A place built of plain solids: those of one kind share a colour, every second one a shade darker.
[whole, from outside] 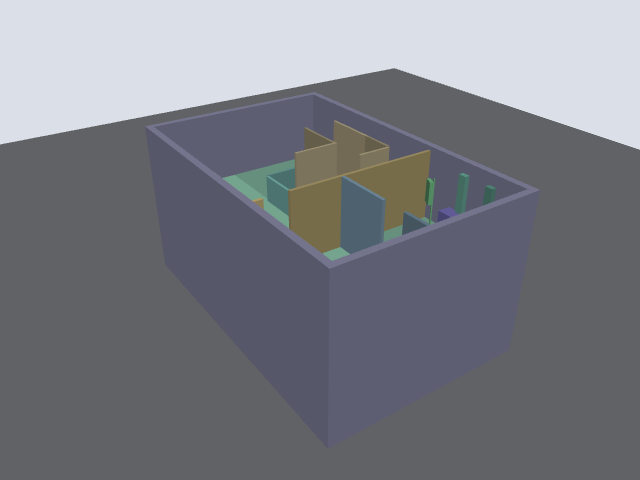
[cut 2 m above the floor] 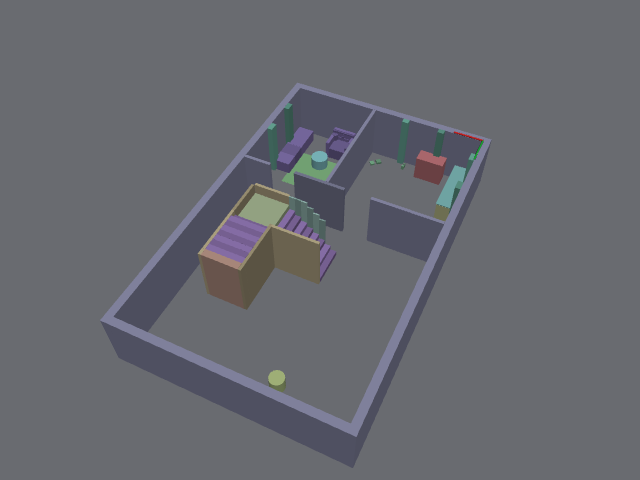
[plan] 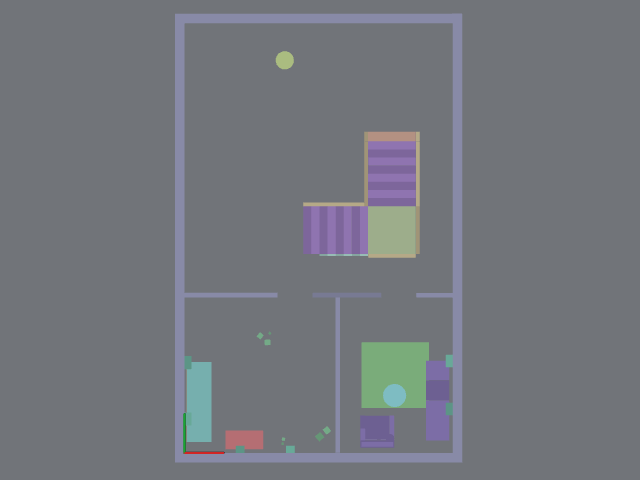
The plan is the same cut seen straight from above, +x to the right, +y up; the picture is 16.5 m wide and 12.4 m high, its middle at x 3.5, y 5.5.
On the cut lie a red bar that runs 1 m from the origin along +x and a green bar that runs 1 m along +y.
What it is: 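A home built round its stair; the hall at the stair's foot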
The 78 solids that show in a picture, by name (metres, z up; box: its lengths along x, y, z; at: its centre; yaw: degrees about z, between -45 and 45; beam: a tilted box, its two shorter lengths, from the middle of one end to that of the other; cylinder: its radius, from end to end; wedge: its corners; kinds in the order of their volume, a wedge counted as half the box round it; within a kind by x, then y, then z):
{
 "wall_1": {"box": [0.25, 11.6, 5.97], "at": [-0.12, 5.55, 2.94]},
 "wall_2": {"box": [2.41, 0.12, 3.31], "at": [1.2, 4.08, 1.6]},
 "wall_3": {"box": [7.43, 0.25, 5.97], "at": [3.46, -0.12, 2.94]},
 "wall_4": {"box": [7.43, 0.25, 5.97], "at": [3.46, 11.22, 2.94]},
 "wall_5": {"box": [0.12, 4.02, 3.31], "at": [3.96, 2.01, 1.6]},
 "wall_6": {"box": [1.78, 0.12, 3.31], "at": [4.19, 4.08, 1.6]},
 "wall_7": {"box": [0.95, 0.12, 3.31], "at": [6.46, 4.08, 1.6]},
 "wall_8": {"box": [0.25, 11.6, 5.97], "at": [7.05, 5.55, 2.94]},
 "upper_floor_1": {"box": [3.16, 7.1, 0.18], "at": [1.46, 7.68, 3.17]},
 "upper_floor_2": {"box": [3.41, 4.27, 0.18], "at": [1.58, 2.01, 3.17]},
 "upper_floor_3": {"box": [4.0, 2.93, 0.18], "at": [5.05, 9.76, 3.17]},
 "upper_floor_4": {"box": [3.79, 4.26, 0.18], "at": [5.16, 2.01, 3.17]},
 "step_1": {"box": [0.21, 1.23, 0.23], "at": [3.17, 5.76, 0.07]},
 "step_2": {"box": [0.21, 1.23, 0.41], "at": [3.38, 5.76, 0.16]},
 "step_3": {"box": [0.21, 1.23, 0.59], "at": [3.59, 5.76, 0.25]},
 "step_4": {"box": [0.21, 1.23, 0.77], "at": [3.8, 5.76, 0.34]},
 "step_5": {"box": [0.21, 1.23, 0.96], "at": [4.01, 5.76, 0.43]},
 "step_6": {"box": [0.21, 1.23, 1.14], "at": [4.22, 5.76, 0.52]},
 "step_7": {"box": [0.21, 1.23, 1.32], "at": [4.43, 5.76, 0.61]},
 "step_8": {"box": [0.21, 1.23, 1.5], "at": [4.64, 5.76, 0.7]},
 "step_9": {"box": [1.23, 0.21, 1.86], "at": [5.36, 6.48, 0.88]},
 "step_10": {"box": [1.23, 0.21, 2.04], "at": [5.36, 6.69, 0.97]},
 "step_11": {"box": [1.23, 0.21, 2.22], "at": [5.36, 6.9, 1.06]},
 "step_12": {"box": [1.23, 0.21, 2.4], "at": [5.36, 7.11, 1.15]},
 "step_13": {"box": [1.23, 0.21, 2.59], "at": [5.36, 7.32, 1.24]},
 "step_14": {"box": [1.23, 0.21, 2.77], "at": [5.36, 7.53, 1.33]},
 "step_15": {"box": [1.23, 0.21, 2.95], "at": [5.36, 7.74, 1.42]},
 "step_16": {"box": [1.23, 0.21, 3.13], "at": [5.36, 7.95, 1.51]},
 "stair_wall_1": {"box": [1.68, 0.1, 5.82], "at": [3.9, 6.42, 2.86]},
 "stair_wall_2": {"box": [0.1, 1.68, 5.82], "at": [4.69, 7.21, 2.86]},
 "stair_wall_3": {"box": [0.1, 0.25, 5.82], "at": [4.69, 8.17, 2.86]},
 "stair_wall_4": {"box": [1.23, 0.1, 5.82], "at": [5.36, 5.09, 2.86]},
 "stair_wall_5": {"box": [0.1, 1.23, 5.82], "at": [6.03, 5.76, 2.86]},
 "stair_wall_6": {"box": [0.1, 1.68, 5.82], "at": [6.03, 7.21, 2.86]},
 "stair_wall_7": {"box": [0.1, 0.25, 5.82], "at": [6.03, 8.17, 2.86]},
 "landing_1": {"box": [1.23, 1.23, 1.68], "at": [5.36, 5.76, 0.79]},
 "upper_partition_1": {"box": [0.45, 0.12, 2.56], "at": [0.23, 4.08, 4.49]},
 "upper_partition_2": {"box": [5.57, 0.12, 2.56], "at": [4.14, 4.08, 4.49]},
 "slotfit_living_seat_1": {"box": [0.12, 0.33, 0.74], "at": [4.61, 0.47, 0.32]},
 "slotfit_living_seat_2": {"box": [0.12, 0.33, 0.74], "at": [4.61, 0.79, 0.32]},
 "slotfit_living_seat_3": {"box": [0.82, 0.12, 0.87], "at": [4.98, 0.22, 0.38]},
 "slotfit_living_seat_4": {"box": [0.88, 0.2, 0.85], "at": [4.98, 0.23, 0.37]},
 "slotfit_living_seat_5": {"box": [0.82, 0.025, 0.79], "at": [4.98, 0.32, 0.35]},
 "slotfit_living_seat_6": {"box": [0.62, 0.61, 0.5], "at": [4.98, 0.66, 0.2]},
 "slotfit_living_seat_7": {"cylinder": 0.11, "from": [5.31, 0.38, -0.05], "to": [5.31, 0.38, 0.69]},
 "slotfit_living_seat_8": {"box": [0.12, 0.33, 0.74], "at": [5.36, 0.79, 0.32]},
 "slotfit_living_seat_9": {"box": [0.6, 1.04, 0.49], "at": [6.54, 0.84, 0.2]},
 "slotfit_living_seat_10": {"box": [0.6, 0.53, 0.49], "at": [6.54, 1.62, 0.2]},
 "slotfit_living_seat_11": {"box": [0.6, 0.5, 0.49], "at": [6.54, 2.13, 0.2]},
 "kitchen_units_units_1": {"box": [0.62, 2.07, 0.89], "at": [0.37, 1.31, 0.4]},
 "head_1": {"box": [1.23, 0.25, 3.31], "at": [5.36, 8.17, 1.6]},
 "curtains_1": {"box": [0.18, 0.35, 2.24], "at": [0.09, 0.88, 1.18]},
 "curtains_2": {"box": [0.18, 0.35, 2.24], "at": [0.09, 2.33, 1.18]},
 "curtains_3": {"box": [0.23, 0.19, 2.23], "at": [1.44, 0.09, 1.18]},
 "curtains_4": {"box": [0.23, 0.19, 2.23], "at": [2.73, 0.09, 1.18]},
 "curtains_5": {"box": [0.18, 0.32, 2.28], "at": [6.84, 1.13, 1.2]},
 "curtains_6": {"box": [0.19, 0.28, 2.2], "at": [6.84, 1.24, 4.42]},
 "curtains_7": {"box": [0.19, 0.28, 2.2], "at": [6.84, 2.35, 4.42]},
 "curtains_8": {"box": [0.18, 0.32, 2.28], "at": [6.84, 2.38, 1.2]},
 "upper_split_1": {"box": [0.12, 1.14, 2.56], "at": [3.27, 0.57, 4.49]},
 "upper_split_2": {"box": [0.12, 1.98, 2.56], "at": [3.27, 3.03, 4.49]},
 "slotfit_study_wall_table_1": {"box": [0.48, 1.09, 0.97], "at": [6.6, 2.29, 3.7]},
 "slotfit_kitchen_wall_table_1": {"box": [0.98, 0.49, 0.97], "at": [1.55, 0.34, 0.43]},
 "well_guard_1": {"box": [0.1, 1.92, 1.05], "at": [3.02, 7.34, 3.74]},
 "well_guard_2": {"box": [1.64, 0.1, 1.05], "at": [3.89, 8.35, 3.74]},
 "laid_rug_rug_living_1": {"box": [1.74, 1.7, 0.05], "at": [5.44, 2.01, -0.02]},
 "clutter_living_1": {"cylinder": 0.3, "from": [5.43, 1.48, -0.05], "to": [5.43, 1.48, 0.41]},
 "guard_1": {"box": [0.21, 0.05, 1.49], "at": [3.59, 5.11, 0.7]},
 "guard_2": {"box": [0.21, 0.05, 1.67], "at": [3.8, 5.11, 0.79]},
 "guard_3": {"box": [0.21, 0.05, 1.86], "at": [4.01, 5.11, 0.88]},
 "guard_4": {"box": [0.21, 0.05, 2.04], "at": [4.22, 5.11, 0.97]},
 "guard_5": {"box": [0.21, 0.05, 2.22], "at": [4.43, 5.11, 1.06]},
 "guard_6": {"box": [0.21, 0.05, 2.4], "at": [4.64, 5.11, 1.15]},
 "slotfit_hallpiece_corner_1": {"cylinder": 0.24, "from": [2.59, 10.14, -0.05], "to": [2.59, 10.14, 0.49]},
 "kitchen_units_worktop_1": {"box": [0.64, 2.07, 0.04], "at": [0.38, 1.31, 0.86]},
 "clutter_study_1": {"box": [0.13, 0.35, 0.83], "at": [6.39, 3.38, 4.64], "yaw": -25.7},
 "clutter_study_2": {"box": [0.05, 0.05, 1.9], "at": [6.51, 3.32, 4.16], "yaw": -25.7},
 "clutter_kitchen_1": {"box": [0.18, 0.18, 0.13], "at": [3.49, 0.42, 0.01], "yaw": 40.3}
}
